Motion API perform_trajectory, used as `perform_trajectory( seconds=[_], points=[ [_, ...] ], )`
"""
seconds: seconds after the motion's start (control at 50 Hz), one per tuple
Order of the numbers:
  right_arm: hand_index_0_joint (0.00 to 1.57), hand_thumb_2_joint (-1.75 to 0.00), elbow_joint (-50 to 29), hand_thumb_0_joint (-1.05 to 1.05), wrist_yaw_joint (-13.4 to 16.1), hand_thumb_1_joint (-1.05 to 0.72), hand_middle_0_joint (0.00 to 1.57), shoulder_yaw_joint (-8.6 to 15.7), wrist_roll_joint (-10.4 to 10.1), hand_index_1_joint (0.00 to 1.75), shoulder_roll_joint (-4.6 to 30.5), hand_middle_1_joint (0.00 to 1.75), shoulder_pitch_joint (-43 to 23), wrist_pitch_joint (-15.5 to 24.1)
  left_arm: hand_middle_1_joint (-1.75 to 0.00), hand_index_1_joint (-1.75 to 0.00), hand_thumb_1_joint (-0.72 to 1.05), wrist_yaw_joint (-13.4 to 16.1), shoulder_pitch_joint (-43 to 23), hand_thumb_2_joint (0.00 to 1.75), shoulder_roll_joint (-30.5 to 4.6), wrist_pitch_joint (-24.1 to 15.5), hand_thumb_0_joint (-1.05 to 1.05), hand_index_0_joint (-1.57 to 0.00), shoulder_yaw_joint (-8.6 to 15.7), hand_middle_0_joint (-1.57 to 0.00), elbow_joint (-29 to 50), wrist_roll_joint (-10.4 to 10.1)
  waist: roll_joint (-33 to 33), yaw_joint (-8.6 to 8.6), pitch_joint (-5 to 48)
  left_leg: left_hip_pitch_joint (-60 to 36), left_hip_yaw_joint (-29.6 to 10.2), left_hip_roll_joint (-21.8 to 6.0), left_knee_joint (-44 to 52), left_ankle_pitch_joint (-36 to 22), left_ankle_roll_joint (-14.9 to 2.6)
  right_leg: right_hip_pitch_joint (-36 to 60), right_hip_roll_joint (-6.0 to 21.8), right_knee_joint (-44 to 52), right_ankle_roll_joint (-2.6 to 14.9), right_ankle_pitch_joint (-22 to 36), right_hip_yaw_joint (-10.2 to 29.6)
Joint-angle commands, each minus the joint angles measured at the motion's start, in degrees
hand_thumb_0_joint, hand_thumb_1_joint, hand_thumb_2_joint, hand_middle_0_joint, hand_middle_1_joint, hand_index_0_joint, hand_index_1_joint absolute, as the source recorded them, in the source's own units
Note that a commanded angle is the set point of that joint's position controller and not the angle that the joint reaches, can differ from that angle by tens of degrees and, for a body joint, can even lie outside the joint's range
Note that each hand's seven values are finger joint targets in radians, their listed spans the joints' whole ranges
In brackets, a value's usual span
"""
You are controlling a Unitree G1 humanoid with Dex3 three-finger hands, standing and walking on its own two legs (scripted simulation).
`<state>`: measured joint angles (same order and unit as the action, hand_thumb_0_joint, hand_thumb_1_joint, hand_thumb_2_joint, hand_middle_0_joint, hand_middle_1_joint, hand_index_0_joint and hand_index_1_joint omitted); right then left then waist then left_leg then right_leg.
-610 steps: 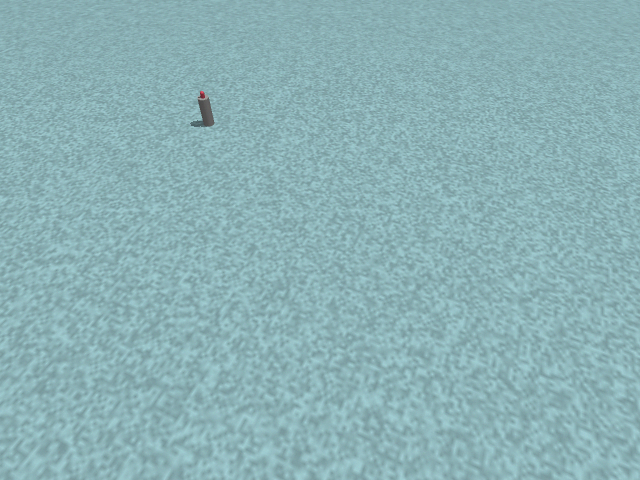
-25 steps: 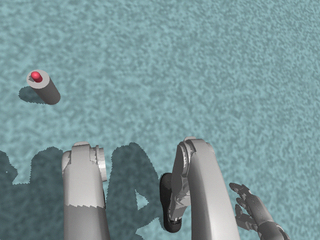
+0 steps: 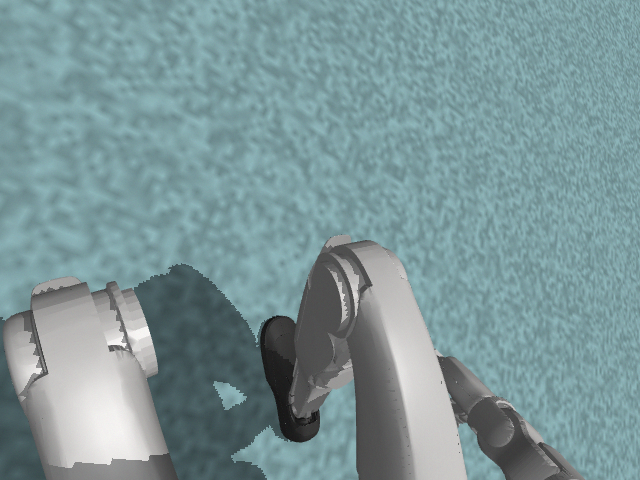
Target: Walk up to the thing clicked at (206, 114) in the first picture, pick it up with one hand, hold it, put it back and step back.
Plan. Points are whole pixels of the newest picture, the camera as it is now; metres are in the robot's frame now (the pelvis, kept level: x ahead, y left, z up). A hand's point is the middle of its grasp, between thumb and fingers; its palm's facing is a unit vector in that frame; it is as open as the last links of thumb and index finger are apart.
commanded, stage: close in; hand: left
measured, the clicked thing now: out of the picture +0.49 +0.35 -0.21
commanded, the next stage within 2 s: close in 0.74 s
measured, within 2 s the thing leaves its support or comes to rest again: leaves its support in 1.62 s
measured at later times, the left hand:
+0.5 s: hand out of the picture +0.44 +0.36 -0.18, palm faces +0.46 -0.89 +0.00, open 17.3 cm
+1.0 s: hand out of the picture +0.45 +0.34 -0.19, palm faces +0.48 -0.88 +0.00, open 15.6 cm
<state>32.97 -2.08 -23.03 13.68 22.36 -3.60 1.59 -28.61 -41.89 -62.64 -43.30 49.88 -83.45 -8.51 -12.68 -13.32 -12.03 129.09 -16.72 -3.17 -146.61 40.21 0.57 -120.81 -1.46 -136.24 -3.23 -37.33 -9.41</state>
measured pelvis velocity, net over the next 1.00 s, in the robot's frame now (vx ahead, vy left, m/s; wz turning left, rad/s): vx -0.01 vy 0.01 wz -0.07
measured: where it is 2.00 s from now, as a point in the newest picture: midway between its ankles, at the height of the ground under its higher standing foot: (215, 432)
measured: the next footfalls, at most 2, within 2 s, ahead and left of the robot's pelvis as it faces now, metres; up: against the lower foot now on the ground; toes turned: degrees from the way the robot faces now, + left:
none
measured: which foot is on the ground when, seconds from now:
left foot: down 0.00-1.00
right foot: down 0.00-1.00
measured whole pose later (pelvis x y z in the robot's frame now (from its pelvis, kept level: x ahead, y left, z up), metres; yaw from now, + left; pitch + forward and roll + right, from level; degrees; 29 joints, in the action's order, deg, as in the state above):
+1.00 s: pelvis -0.01 +0.01 -0.02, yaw -4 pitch +13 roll -18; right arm 29.4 -6.3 -31.0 19.7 21.9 -9.0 -6.1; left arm -1.7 -42.3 -55.8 -58.2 36.6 -86.5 -5.0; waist -16.3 -15.9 -17.5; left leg 128.6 -22.0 -3.5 -152.8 41.3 -0.4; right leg -118.7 -4.1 -137.8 -5.0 -35.7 -12.7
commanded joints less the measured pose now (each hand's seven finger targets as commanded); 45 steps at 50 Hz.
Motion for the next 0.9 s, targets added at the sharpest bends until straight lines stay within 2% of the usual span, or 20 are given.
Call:
perform_trajectory(
  seconds=[0.0, 0.02, 0.08, 0.1, 0.16, 0.18, 0.2, 0.24, 0.26, 0.38, 0.42, 0.44, 0.46, 0.52, 0.56, 0.64, 0.76, 0.8, 0.84, 0.88],
  points=[
    [0.20, -0.89, -1.62, 0.00, 1.19, -0.89, 0.20, 4.09, 1.78, 0.30, 19.60, 0.30, 2.99, -0.70, -0.15, -0.10, -0.61, 2.38, -8.89, 0.05, -17.54, -7.34, 0.00, -0.09, -2.75, -0.04, 6.36, -1.62, 31.84, -2.25, 35.38, -28.67, 4.53, -2.91, 16.40, -10.33, 0.39, 15.44, -2.70, 9.55, 3.85, 8.75, -6.65],
    [0.20, -0.89, -1.70, 0.00, 1.10, -0.89, 0.20, 3.63, 1.93, 0.30, 19.82, 0.30, 2.24, -0.81, -0.15, -0.10, -0.61, 3.42, -9.14, 0.07, -17.07, -8.18, 0.00, -0.09, -3.54, -0.04, 5.68, -1.76, 31.29, -2.55, 33.72, -26.90, 4.37, -2.89, 16.19, -8.55, 0.29, 15.32, -2.81, 9.55, 3.82, 7.69, -6.92],
    [0.20, -0.89, -2.10, 0.00, 0.63, -0.89, 0.20, 2.44, 2.97, 0.30, 20.57, 0.30, 1.28, -1.57, -0.16, -0.11, -0.61, 6.87, -9.46, 0.09, -15.60, -10.71, 0.00, -0.09, -4.14, -0.03, 5.39, -2.01, 31.61, -3.22, 33.70, -28.26, 3.29, -3.22, 15.40, -10.09, 0.75, 16.20, -3.17, 8.62, 3.53, 9.23, -8.02],
    [0.20, -0.89, -2.20, 0.00, 0.45, -0.89, 0.20, 2.16, 3.23, 0.30, 20.54, 0.30, 0.62, -1.80, -0.16, -0.12, -0.61, 8.45, -9.13, 0.10, -15.40, -11.38, 0.00, -0.09, -3.85, -0.03, 5.43, -1.79, 31.58, -2.88, 32.98, -28.15, 2.91, -3.31, 15.32, -9.98, 0.84, 15.77, -3.25, 8.22, 3.56, 9.13, -8.20],
    [0.20, -0.89, -2.12, 0.00, -0.06, -0.89, 0.20, 1.40, 4.24, 0.30, 20.92, 0.30, 0.02, -3.05, -0.17, -0.13, -0.61, 13.01, -9.65, 0.12, -15.65, -13.44, 0.00, -0.09, -4.17, -0.03, 5.95, 0.31, 33.68, -3.50, 31.25, -29.25, 1.78, -3.64, 15.68, -11.54, 1.57, 15.66, -3.33, 6.93, 3.47, 10.27, -9.12],
    [0.20, -0.89, -2.47, 0.00, -0.20, -0.89, 0.20, 1.11, 4.79, 0.30, 20.60, 0.30, -0.90, -3.41, -0.17, -0.12, -0.61, 14.35, -9.08, 0.12, -16.48, -14.09, 0.00, -0.08, -3.90, -0.03, 6.89, 0.92, 34.63, -2.75, 31.06, -29.16, 2.02, -3.70, 15.34, -11.47, 1.52, 15.70, -3.49, 7.06, 3.50, 10.31, -8.84],
    [0.20, -0.89, -2.47, 0.00, -0.38, -0.89, 0.20, 0.84, 5.14, 0.30, 20.73, 0.30, -0.87, -3.93, -0.17, -0.13, -0.61, 15.51, -9.32, 0.12, -17.25, -14.68, 0.00, -0.09, -3.80, -0.04, 7.77, 1.65, 35.43, -3.12, 31.61, -29.69, 1.86, -3.77, 15.32, -12.18, 1.66, 16.70, -3.55, 6.85, 3.45, 10.91, -9.03],
    [0.20, -0.89, -2.55, 0.00, -0.57, -0.90, 0.20, 0.71, 5.94, 0.30, 20.68, 0.30, -1.91, -4.65, -0.17, -0.12, -0.61, 17.15, -8.87, 0.12, -15.54, -15.54, 0.00, -0.09, -4.87, -0.04, 7.91, 2.61, 35.89, -3.99, 30.07, -29.62, 1.25, -4.02, 15.26, -12.35, 1.71, 15.88, -3.59, 6.27, 3.38, 11.22, -9.26],
    [0.20, -0.90, -2.43, 0.00, -0.70, -0.90, 0.20, 0.59, 6.11, 0.30, 20.74, 0.30, -1.86, -5.02, -0.17, -0.13, -0.61, 17.78, -9.03, 0.11, -15.84, -15.88, 0.00, -0.09, -4.86, -0.04, 8.39, 2.78, 36.11, -4.19, 30.14, -29.32, 1.47, -3.92, 15.01, -11.88, 1.60, 16.22, -3.73, 6.62, 3.38, 11.07, -9.34],
    [0.20, -0.90, -3.07, 0.00, -1.31, -0.91, 0.20, 0.49, 6.28, 0.30, 21.00, 0.30, -2.70, -6.01, -0.22, -0.18, -0.61, 19.80, -9.44, 0.17, -8.66, -16.18, 0.00, -0.15, -9.49, -0.10, 5.75, 2.48, 32.55, -7.16, 26.04, -25.77, 0.06, -3.77, 15.19, -7.59, 1.23, 14.63, -3.84, 6.82, 3.09, 9.92, -10.21],
    [0.20, -0.90, -3.04, 0.00, -1.57, -0.91, 0.20, 0.38, 6.39, 0.30, 20.96, 0.30, -2.20, -6.29, -0.24, -0.20, -0.59, 20.05, -9.32, 0.19, -6.22, -16.32, 0.00, -0.17, -10.70, -0.12, 5.35, 1.78, 31.09, -7.76, 27.17, -26.60, -0.42, -3.75, 14.55, -8.94, 1.12, 15.63, -3.92, 6.76, 2.76, 11.46, -10.30],
    [0.20, -0.90, -3.05, 0.00, -1.68, -0.90, 0.20, 0.38, 6.35, 0.30, 20.79, 0.30, -2.13, -6.33, -0.23, -0.20, -0.61, 20.40, -9.22, 0.19, -6.28, -16.31, 0.00, -0.15, -11.21, -0.11, 5.06, 2.10, 30.99, -7.48, 27.52, -26.65, -0.40, -3.81, 14.44, -9.09, 1.13, 15.55, -4.02, 6.75, 2.84, 11.47, -10.17],
    [0.20, -0.90, -3.25, 0.00, -1.70, -0.91, 0.20, 0.13, 6.24, 0.30, 20.86, 0.30, -2.74, -6.37, -0.24, -0.21, -0.60, 20.44, -10.50, 0.20, -6.35, -16.74, 0.00, -0.16, -12.26, -0.12, 5.50, 2.28, 31.13, -8.02, 26.37, -25.57, -0.75, -3.72, 14.80, -8.22, 1.10, 15.09, -3.98, 6.57, 2.90, 10.92, -10.38],
    [0.20, -0.90, -3.71, 0.00, -1.97, -0.91, 0.20, -0.31, 6.01, 0.30, 20.48, 0.30, -3.06, -6.79, -0.23, -0.19, -0.57, 21.56, -10.30, 0.20, -6.40, -17.11, 0.00, -0.15, -12.60, -0.11, 4.86, 2.24, 29.82, -7.44, 25.62, -23.29, -0.38, -3.41, 14.16, -6.00, 0.70, 15.52, -4.16, 7.12, 2.85, 9.58, -10.19],
    [0.20, -0.90, -3.66, 0.00, -2.12, -0.91, 0.20, -0.36, 6.18, 0.30, 20.49, 0.30, -2.96, -6.95, -0.22, -0.19, -0.57, 22.64, -9.68, 0.20, -6.88, -17.52, 0.00, -0.15, -11.61, -0.10, 5.10, 2.08, 29.30, -6.98, 26.26, -23.53, -0.32, -3.48, 13.80, -6.28, 0.63, 16.23, -4.40, 7.24, 2.81, 9.98, -10.02],
    [0.20, -0.90, -3.98, 0.00, -2.31, -0.91, 0.20, -0.45, 6.36, 0.30, 20.51, 0.30, -3.40, -7.46, -0.23, -0.20, -0.57, 24.47, -9.43, 0.22, -7.53, -18.40, 0.00, -0.15, -11.30, -0.11, 5.74, 3.05, 31.68, -6.54, 26.33, -25.34, -0.72, -3.79, 14.48, -7.91, 1.14, 15.89, -4.39, 6.44, 3.02, 10.92, -10.10],
    [0.20, -0.90, -3.75, 0.00, -2.67, -0.91, 0.20, -0.65, 6.73, 0.30, 20.19, 0.30, -3.41, -8.12, -0.22, -0.20, -0.56, 26.20, -10.34, 0.23, -7.02, -18.70, 0.00, -0.13, -12.12, -0.11, 6.22, 4.08, 32.27, -7.66, 26.56, -25.29, -0.64, -3.86, 13.92, -8.80, 1.15, 16.59, -4.64, 6.50, 2.91, 11.88, -10.21],
    [0.20, -0.90, -3.84, 0.00, -2.70, -0.91, 0.20, -0.68, 6.66, 0.30, 20.36, 0.30, -3.30, -8.09, -0.21, -0.20, -0.55, 26.57, -11.08, 0.23, -6.58, -18.87, 0.00, -0.13, -12.15, -0.10, 6.95, 3.67, 31.96, -8.03, 26.50, -24.98, -0.81, -3.85, 13.94, -8.48, 1.10, 16.75, -4.60, 6.50, 2.87, 11.91, -10.39],
    [0.20, -0.90, -3.96, 0.00, -2.85, -0.90, 0.20, -0.55, 6.63, 0.30, 20.34, 0.30, -3.42, -8.12, -0.20, -0.20, -0.47, 26.76, -11.20, 0.26, -5.99, -18.90, 0.00, -0.15, -12.65, -0.14, 6.31, 3.72, 31.43, -8.08, 26.36, -24.62, -0.91, -3.82, 14.16, -6.91, 1.01, 16.12, -4.62, 6.70, 2.94, 10.85, -10.43],
    [0.20, -0.90, -3.63, 0.00, -2.86, -0.88, 0.20, -0.68, 6.57, 0.30, 20.25, 0.30, -2.96, -8.16, -0.34, -0.33, -0.31, 26.69, -11.48, 0.37, -5.31, -18.83, 0.00, -0.30, -13.46, -0.30, 5.38, 3.57, 31.15, -8.58, 26.15, -24.01, -0.58, -3.73, 13.67, -7.33, 0.83, 16.84, -4.69, 6.84, 2.89, 11.50, -10.23]
  ],
)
